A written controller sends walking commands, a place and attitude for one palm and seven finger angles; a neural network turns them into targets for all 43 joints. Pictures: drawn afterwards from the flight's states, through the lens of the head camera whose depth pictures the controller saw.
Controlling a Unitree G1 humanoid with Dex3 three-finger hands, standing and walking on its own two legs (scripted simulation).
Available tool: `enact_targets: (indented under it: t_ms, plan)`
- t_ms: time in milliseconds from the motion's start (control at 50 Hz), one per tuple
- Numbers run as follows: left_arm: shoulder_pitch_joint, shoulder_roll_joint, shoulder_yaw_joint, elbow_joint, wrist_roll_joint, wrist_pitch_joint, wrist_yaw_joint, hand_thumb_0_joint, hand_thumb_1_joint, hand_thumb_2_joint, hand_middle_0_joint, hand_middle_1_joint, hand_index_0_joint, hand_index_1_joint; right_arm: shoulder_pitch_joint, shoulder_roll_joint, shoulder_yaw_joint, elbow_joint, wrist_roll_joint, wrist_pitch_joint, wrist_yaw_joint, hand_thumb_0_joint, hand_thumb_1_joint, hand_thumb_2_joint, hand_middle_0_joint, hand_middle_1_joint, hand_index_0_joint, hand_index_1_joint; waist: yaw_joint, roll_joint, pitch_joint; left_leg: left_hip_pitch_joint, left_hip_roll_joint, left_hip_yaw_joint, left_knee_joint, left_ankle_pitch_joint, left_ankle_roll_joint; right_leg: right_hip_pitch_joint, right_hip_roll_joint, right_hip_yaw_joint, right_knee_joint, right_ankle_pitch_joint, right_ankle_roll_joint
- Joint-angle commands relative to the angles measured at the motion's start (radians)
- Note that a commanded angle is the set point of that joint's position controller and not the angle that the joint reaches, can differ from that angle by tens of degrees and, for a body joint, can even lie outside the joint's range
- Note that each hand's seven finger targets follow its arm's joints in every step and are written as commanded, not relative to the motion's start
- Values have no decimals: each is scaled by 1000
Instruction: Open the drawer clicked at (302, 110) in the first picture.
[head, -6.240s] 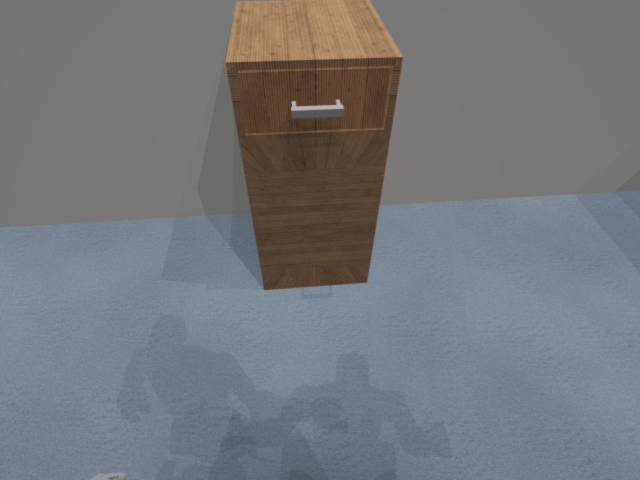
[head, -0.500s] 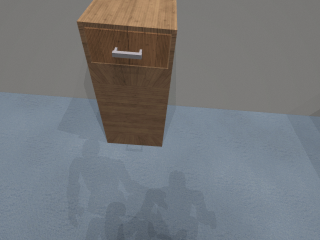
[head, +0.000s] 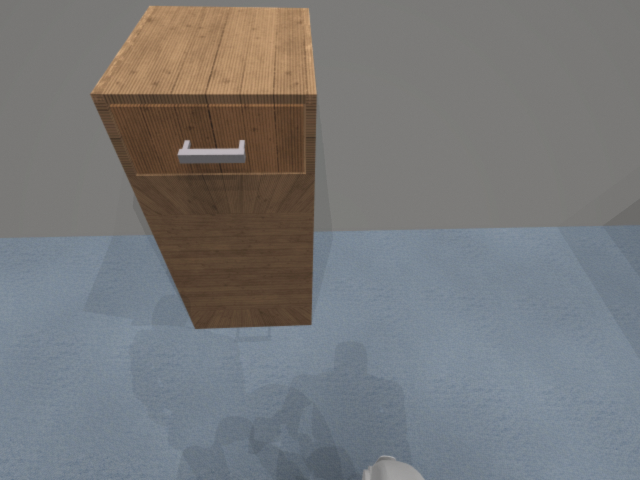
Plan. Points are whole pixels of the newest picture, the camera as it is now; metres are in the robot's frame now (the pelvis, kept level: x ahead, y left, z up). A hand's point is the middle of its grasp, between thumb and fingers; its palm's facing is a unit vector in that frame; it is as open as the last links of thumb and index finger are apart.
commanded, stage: take the last steps up to it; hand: left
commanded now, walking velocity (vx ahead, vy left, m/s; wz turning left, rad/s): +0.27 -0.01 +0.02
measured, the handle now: (213, 150) +0.70 +0.21 +0.01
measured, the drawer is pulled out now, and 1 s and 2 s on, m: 0.00 0.00 0.00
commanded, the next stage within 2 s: come to a stop and stand still in 0.30 s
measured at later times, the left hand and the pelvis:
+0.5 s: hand out of the picture +0.14 +0.15 -0.18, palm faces +0.11 -0.98 -0.18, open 7.2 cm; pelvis +0.17 -0.02 +0.00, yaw +1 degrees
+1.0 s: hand (234, 451) +0.20 +0.12 -0.16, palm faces +0.04 -0.96 -0.28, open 7.3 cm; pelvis +0.17 -0.07 +0.00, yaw -1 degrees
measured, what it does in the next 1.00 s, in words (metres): walks ahead: right foot, then left foot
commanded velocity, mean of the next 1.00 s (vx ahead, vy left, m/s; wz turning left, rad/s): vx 0.02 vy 0.01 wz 0.01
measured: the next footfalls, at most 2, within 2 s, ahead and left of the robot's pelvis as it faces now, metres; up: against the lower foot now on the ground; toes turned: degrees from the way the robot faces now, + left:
right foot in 0.08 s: +0.17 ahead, -0.13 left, +0.00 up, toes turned -7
left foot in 0.52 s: +0.29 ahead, +0.10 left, +0.00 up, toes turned +6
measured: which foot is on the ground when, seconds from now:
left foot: down 0.00-0.08, up 0.10-0.50, down 0.52-0.92, up 0.94-1.00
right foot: up 0.00-0.06, down 0.08-0.58, up 0.60-0.90, down 0.92-1.00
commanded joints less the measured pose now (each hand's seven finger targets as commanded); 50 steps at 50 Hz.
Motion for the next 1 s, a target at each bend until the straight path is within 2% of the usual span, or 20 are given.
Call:
enact_targets:
  t_ms: [0, 40, 60, 80, 100, 140, 220, 380, 460, 500, 560, 600, 720, 840, 860, 880, 900, 920, 940, 980]
  plan:
    - [-41, 43, 15, -94, 0, -50, 1, 0, 900, 900, -200, -300, -200, -300, 40, -178, -33, -10, 0, -17, -13, 0, -900, -900, 200, 300, 200, 300, 52, 118, 88, -99, 277, -106, 100, 807, 106, 111, 59, -47, -163, -26, -51]
    - [232, 107, 35, -13, 6, -70, 12, 0, 900, 900, -200, -300, -200, -300, 21, -178, -36, -16, 14, -21, -5, 0, -900, -900, 200, 300, 200, 300, 171, 41, -63, -256, 214, -58, 409, 792, 48, 515, 44, -6, -268, 114, -81]
    - [383, 202, 61, 25, 13, -82, 28, 0, 900, 900, -200, -300, -200, -300, 45, -131, -32, -37, 26, -28, 5, 0, -900, -900, 200, 300, 200, 300, 211, -131, -196, -496, 98, 24, 709, 397, -1, 775, -217, 304, -302, 216, -177]
    - [432, 259, 65, 39, -5, -78, 32, 0, 900, 900, -200, -300, -200, -300, 42, -111, -32, -64, 30, -25, 1, 0, -900, -900, 200, 300, 200, 300, 184, -166, -234, -635, 6, 0, 1008, -223, -18, 784, -412, 591, -419, 333, -288]
    - [344, 249, 65, 15, -11, -73, 33, 0, 900, 900, -200, -300, -200, -300, -26, -111, -36, -74, 28, -15, 6, 0, -900, -900, 200, 300, 200, 300, 180, -108, -186, -651, 67, -86, 1091, -186, -4, 628, -397, 599, -490, 91, -295]
    - [162, 129, 40, -28, -9, -69, 43, 0, 900, 900, -200, -300, -200, -300, -103, -83, -43, -95, 9, 4, 17, 0, -900, -900, 200, 300, 200, 300, 105, 18, 28, -680, 147, -100, 1062, -15, -2, 338, -311, 410, -569, -127, -227]
    - [134, 44, 6, -21, 2, -88, 44, 0, 900, 900, -200, -300, -200, -300, -44, -48, -31, -78, -2, 39, 26, 0, -900, -900, 200, 300, 200, 300, 24, -101, 40, -573, 160, -37, 851, 70, -50, 184, -189, 136, -594, 149, -160]
    - [197, 103, 17, 5, 8, -88, 37, 0, 900, 900, -200, -300, -200, -300, -258, -73, -29, -159, 4, 28, 46, 0, -900, -900, 200, 300, 200, 300, 64, -98, 46, -535, 131, 15, 483, 122, -56, 273, -183, 120, -571, 205, -190]
    - [196, 70, -5, 28, -1, -59, 52, 0, 900, 900, -200, -300, -200, -300, -241, -84, -6, -127, 10, 20, 24, 0, -900, -900, 200, 300, 200, 300, 42, -48, 3, -274, 104, -1, 189, 339, -66, 273, -104, 60, -393, 380, -113]
    - [284, 30, -19, 44, -9, -44, 65, 0, 900, 900, -200, -300, -200, -300, -200, -174, -14, -110, 10, 9, 11, 0, -900, -900, 200, 300, 200, 300, 64, 111, -90, -118, 261, -110, 192, 847, -8, 252, -24, 44, -302, 131, -40]
    - [299, 62, -19, 49, -11, -6, 71, 0, 900, 900, -200, -300, -200, -300, -256, -209, -23, -119, 24, 32, -15, 0, -900, -900, 200, 300, 200, 300, 65, 286, -56, -209, 364, -203, 67, 925, 92, 255, 24, 23, -138, -250, 4]
    - [283, 74, -6, 33, -3, 13, 66, 0, 900, 900, -200, -300, -200, -300, -267, -232, -39, -129, 17, 47, -28, 0, -900, -900, 200, 300, 200, 300, 64, 221, -56, -205, 397, -212, 66, 967, 139, 182, 24, 66, 50, -332, 0]
    - [231, 50, 25, -39, 0, 29, 52, 0, 900, 900, -200, -300, -200, -300, -336, -234, -66, -174, 9, 66, -20, 0, -900, -900, 200, 300, 200, 300, 62, 136, -156, -236, 376, -142, 83, 678, 148, 101, 32, 97, 267, -274, 14]
    - [311, 21, 15, -14, 2, 7, 46, 0, 900, 900, -200, -300, -200, -300, -383, -209, -66, -183, 0, 73, 11, 0, -900, -900, 200, 300, 200, 300, 106, 172, -118, -470, 273, -121, 42, -20, 51, 379, 47, 9, -216, -115, -7]
    - [343, 47, 15, 4, 9, -1, 48, 0, 900, 900, -200, -300, -200, -300, -372, -171, -60, -179, 5, 77, 17, 0, -900, -900, 200, 300, 200, 300, 117, 68, -83, -539, 192, -73, 103, -120, 1, 436, 32, 31, -363, -87, -7]
    - [317, 114, 15, -10, 18, -15, 51, 0, 900, 900, -200, -300, -200, -300, -357, -104, -46, -188, 18, 84, 24, 0, -900, -900, 200, 300, 200, 300, 103, -151, -40, -576, 95, -9, 284, -123, -62, 345, -143, 297, -557, -325, -62]
    - [226, 184, 18, -49, 14, -9, 51, 0, 900, 900, -200, -300, -200, -300, -388, -95, -42, -216, 14, 90, 35, 0, -900, -900, 200, 300, 200, 300, 99, -216, 51, -562, 76, -10, 381, -115, -70, 154, -276, 438, -693, -534, -122]
    - [174, 198, 26, -67, 15, -10, 53, 0, 900, 900, -200, -300, -200, -300, -426, -127, -45, -223, 7, 99, 37, 0, -900, -900, 200, 300, 200, 300, 109, -192, 87, -541, 78, -53, 476, -83, -61, 58, -284, 494, -727, -529, -138]
    - [141, 194, 30, -69, 14, -17, 57, 0, 900, 900, -200, -300, -200, -300, -401, -133, -46, -215, 4, 101, 36, 0, -900, -900, 200, 300, 200, 300, 90, -238, 111, -555, 83, -75, 528, -40, -53, 67, -269, 499, -722, -470, -137]
    - [76, 158, 20, -77, 11, -25, 53, 0, 900, 900, -200, -300, -200, -300, -302, -148, -48, -163, 3, 85, 41, 0, -900, -900, 200, 300, 200, 300, 50, -145, 118, -545, 82, -66, 560, 34, -52, 139, -204, 334, -634, -248, -127]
